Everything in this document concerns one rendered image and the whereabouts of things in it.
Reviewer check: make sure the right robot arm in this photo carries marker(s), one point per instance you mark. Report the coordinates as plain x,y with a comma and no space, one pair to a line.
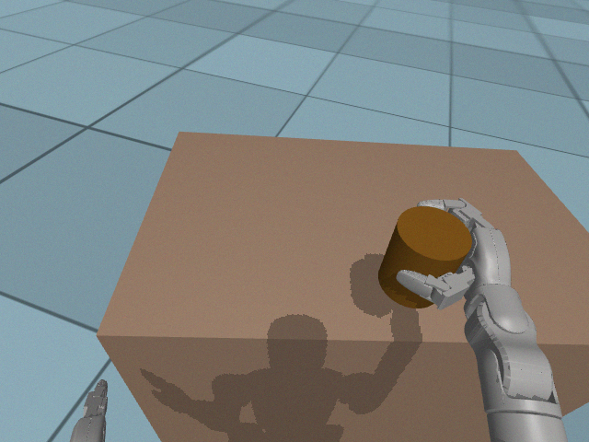
516,379

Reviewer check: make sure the can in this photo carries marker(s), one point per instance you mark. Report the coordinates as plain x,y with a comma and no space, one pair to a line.
425,240

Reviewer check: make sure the right robot hand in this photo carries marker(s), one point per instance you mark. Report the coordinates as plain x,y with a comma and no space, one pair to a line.
487,262

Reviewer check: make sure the left robot hand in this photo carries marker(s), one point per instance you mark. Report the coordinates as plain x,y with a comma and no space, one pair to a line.
92,427

